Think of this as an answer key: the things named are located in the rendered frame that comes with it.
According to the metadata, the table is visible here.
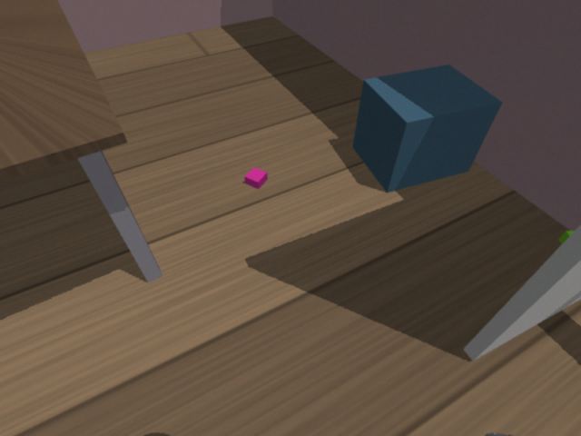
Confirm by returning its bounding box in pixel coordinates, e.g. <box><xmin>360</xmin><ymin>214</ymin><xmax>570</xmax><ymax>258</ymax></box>
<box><xmin>0</xmin><ymin>0</ymin><xmax>162</xmax><ymax>283</ymax></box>

